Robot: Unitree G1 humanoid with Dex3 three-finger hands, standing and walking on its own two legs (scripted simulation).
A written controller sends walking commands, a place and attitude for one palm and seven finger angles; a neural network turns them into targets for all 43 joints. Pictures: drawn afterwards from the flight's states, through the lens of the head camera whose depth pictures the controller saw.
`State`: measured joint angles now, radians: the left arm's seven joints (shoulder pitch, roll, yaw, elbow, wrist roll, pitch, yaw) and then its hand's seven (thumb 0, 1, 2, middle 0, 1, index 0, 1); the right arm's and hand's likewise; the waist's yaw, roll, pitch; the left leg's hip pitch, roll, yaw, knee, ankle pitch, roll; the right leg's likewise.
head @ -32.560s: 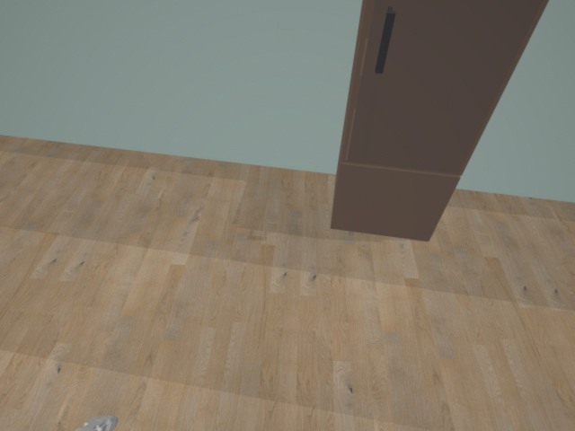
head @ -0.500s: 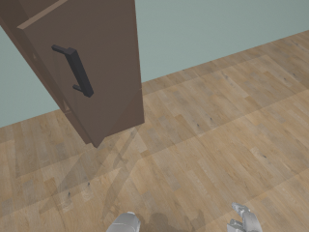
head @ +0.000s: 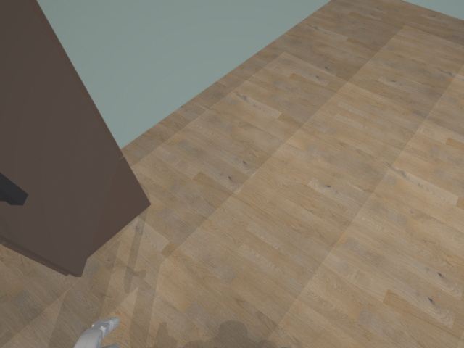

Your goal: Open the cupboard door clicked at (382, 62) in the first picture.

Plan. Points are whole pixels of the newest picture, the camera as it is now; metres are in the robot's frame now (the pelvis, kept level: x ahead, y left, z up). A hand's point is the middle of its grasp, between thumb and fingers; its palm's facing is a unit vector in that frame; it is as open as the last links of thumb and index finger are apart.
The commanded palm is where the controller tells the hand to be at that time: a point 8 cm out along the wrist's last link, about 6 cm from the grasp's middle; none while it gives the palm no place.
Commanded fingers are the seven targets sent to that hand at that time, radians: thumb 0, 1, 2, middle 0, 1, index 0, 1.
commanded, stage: walk to a spot facing it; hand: left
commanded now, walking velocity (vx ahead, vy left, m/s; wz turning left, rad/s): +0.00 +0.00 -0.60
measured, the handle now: out of the picture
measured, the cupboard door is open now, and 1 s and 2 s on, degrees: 40 40 40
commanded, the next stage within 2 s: turn to face it in 1.72 s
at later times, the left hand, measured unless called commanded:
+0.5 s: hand (144, 328) +0.16 +0.19 -0.17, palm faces -0.23 -0.96 -0.17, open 7.4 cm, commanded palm none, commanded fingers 0.00 0.90 0.90 -0.20 -0.30 -0.20 -0.30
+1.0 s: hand (265, 210) +0.42 -0.05 -0.16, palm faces -0.59 -0.79 -0.20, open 7.4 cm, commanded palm none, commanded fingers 0.00 0.90 0.90 -0.20 -0.30 -0.20 -0.30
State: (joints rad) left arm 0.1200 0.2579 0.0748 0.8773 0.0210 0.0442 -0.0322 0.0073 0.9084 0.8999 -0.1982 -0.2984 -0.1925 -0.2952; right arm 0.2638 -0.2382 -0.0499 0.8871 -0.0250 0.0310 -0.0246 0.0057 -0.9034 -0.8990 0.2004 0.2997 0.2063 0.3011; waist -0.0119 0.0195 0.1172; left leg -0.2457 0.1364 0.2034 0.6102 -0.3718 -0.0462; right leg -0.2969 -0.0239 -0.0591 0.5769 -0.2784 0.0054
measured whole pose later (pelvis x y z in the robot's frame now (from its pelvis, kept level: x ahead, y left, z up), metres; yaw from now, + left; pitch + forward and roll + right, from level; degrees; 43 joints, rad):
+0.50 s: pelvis +0.06 +0.02 +0.01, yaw -17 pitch +1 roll -1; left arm 0.23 0.22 0.09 0.94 0.03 0.05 -0.03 0.01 0.90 0.90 -0.20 -0.30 -0.20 -0.30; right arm 0.23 -0.19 -0.03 0.86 -0.04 -0.02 -0.02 0.00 -0.91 -0.90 0.20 0.30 0.20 0.30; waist 0.01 -0.04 0.07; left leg -0.27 0.04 0.08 0.57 -0.33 0.03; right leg -0.41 0.05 0.05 0.96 -0.48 -0.01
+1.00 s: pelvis +0.20 -0.12 -0.01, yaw -35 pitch +0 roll +1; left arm 0.07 0.20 0.06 0.90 0.01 -0.03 -0.02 0.00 0.91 0.90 -0.20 -0.30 -0.20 -0.30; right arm 0.42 -0.16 -0.03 1.04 -0.01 0.01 -0.01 0.01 -0.91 -0.90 0.20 0.30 0.20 0.30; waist -0.05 -0.01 0.14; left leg -0.28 0.13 0.10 1.25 -0.45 -0.05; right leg -0.38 0.04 -0.12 0.67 -0.31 -0.12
